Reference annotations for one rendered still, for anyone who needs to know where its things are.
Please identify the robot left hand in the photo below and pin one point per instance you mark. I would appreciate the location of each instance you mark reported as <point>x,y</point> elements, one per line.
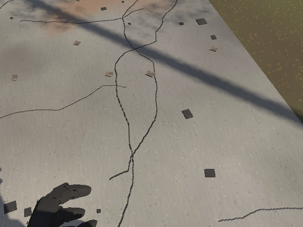
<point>49,213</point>

